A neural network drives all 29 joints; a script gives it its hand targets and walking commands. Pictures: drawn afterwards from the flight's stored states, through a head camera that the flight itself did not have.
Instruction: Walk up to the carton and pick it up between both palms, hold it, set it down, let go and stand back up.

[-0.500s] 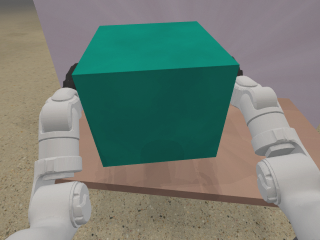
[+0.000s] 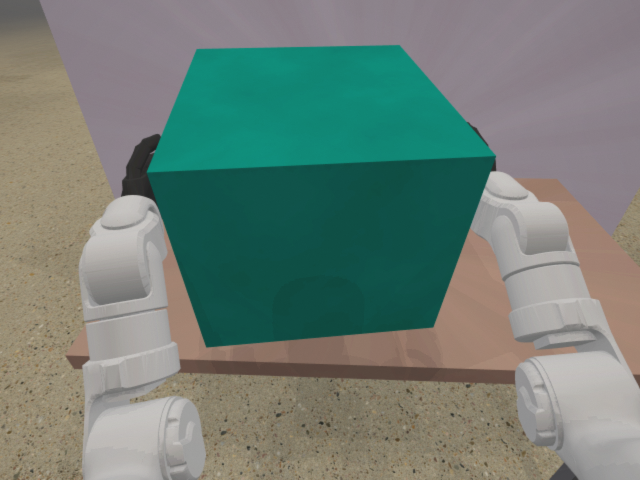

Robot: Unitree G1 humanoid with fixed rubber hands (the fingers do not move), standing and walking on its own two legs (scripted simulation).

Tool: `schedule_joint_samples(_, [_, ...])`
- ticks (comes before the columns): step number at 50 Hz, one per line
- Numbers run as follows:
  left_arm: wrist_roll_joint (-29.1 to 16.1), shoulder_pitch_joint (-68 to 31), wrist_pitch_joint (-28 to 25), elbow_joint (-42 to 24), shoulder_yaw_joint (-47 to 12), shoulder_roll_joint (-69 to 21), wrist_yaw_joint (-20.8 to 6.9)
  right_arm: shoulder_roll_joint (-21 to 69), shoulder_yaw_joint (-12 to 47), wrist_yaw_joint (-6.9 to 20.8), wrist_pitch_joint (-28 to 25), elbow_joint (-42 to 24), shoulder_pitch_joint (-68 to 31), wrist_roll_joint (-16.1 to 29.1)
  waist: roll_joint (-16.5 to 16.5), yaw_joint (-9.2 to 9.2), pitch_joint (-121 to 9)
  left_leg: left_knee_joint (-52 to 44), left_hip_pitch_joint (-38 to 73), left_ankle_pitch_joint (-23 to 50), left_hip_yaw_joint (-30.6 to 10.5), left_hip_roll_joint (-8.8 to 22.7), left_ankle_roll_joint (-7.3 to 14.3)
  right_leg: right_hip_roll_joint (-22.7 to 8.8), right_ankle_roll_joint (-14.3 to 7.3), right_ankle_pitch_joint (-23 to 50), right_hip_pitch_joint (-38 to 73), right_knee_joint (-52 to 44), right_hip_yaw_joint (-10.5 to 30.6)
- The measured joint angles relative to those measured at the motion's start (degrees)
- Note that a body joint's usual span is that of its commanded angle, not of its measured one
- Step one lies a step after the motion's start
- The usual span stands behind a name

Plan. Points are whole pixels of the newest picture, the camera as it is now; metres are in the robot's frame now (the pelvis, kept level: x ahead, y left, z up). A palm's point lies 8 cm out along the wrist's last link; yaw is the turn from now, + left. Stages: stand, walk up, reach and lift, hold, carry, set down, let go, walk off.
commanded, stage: hold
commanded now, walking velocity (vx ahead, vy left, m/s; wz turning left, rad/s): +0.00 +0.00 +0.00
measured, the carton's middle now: (311, 183) +0.43 +0.00 +0.22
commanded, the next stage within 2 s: none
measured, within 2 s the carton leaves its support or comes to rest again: neither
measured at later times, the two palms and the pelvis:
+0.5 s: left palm (124, 186) +0.38 +0.22 +0.25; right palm (436, 139) +0.42 -0.16 +0.28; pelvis +0.02 -0.01 +0.00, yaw +3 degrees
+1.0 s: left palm (141, 208) +0.35 +0.19 +0.24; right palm (471, 177) +0.36 -0.19 +0.26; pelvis +0.01 -0.01 +0.00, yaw +2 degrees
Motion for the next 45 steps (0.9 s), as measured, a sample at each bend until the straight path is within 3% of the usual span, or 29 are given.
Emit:
schedule_joint_samples(11, [-1.10,-12.16,-5.32,20.37,1.25,3.74,0.70,0.03,-3.96,2.87,-3.47,19.47,-13.21,-5.91,-0.83,2.33,-3.27,0.80,-5.36,1.62,-1.71,0.08,-0.40,0.11,-0.47,-0.56,-5.43,2.24,-1.66])
schedule_joint_samples(19, [-2.15,-14.45,-7.18,25.79,-0.27,7.11,-0.53,-0.04,-1.80,0.82,-4.44,23.17,-15.89,-3.58,-2.33,1.93,-4.78,1.17,-5.32,0.44,-3.24,0.07,-1.05,0.28,-1.16,-0.79,-4.25,0.96,-2.95])
schedule_joint_samples(25, [-2.98,-8.93,-6.07,19.97,-2.70,8.06,-1.19,-0.26,2.61,-1.60,-3.28,18.09,-12.27,0.91,-2.60,0.71,-4.02,1.07,-2.92,-1.16,-3.87,-0.08,-1.27,0.28,-0.96,-1.72,-0.94,-0.70,-3.38])
schedule_joint_samples(35, [-3.99,5.47,-0.66,-1.08,-4.45,3.90,1.89,-2.29,6.58,-3.68,-1.61,1.38,1.01,7.68,-0.70,-1.27,-1.53,2.67,0.19,-3.79,-3.92,0.05,-1.46,0.45,-0.21,-2.53,3.12,-1.34,-2.98])
schedule_joint_samples(40, [-3.53,8.10,0.98,-7.34,-2.52,1.00,2.27,-1.86,5.65,-3.88,-0.94,-4.94,5.29,7.27,0.04,-1.03,-0.91,2.35,1.37,-3.97,-2.92,0.02,-0.92,0.42,-0.05,-2.83,3.96,-1.60,-1.74])
schedule_joint_samples(45, [-2.51,6.17,1.21,-6.72,-0.57,0.54,0.76,0.08,3.06,-3.43,0.59,-6.15,4.66,4.20,-0.14,-1.14,0.30,1.36,2.47,-2.69,-2.73,0.08,-0.85,0.48,-0.20,-1.91,4.65,-1.78,-1.56])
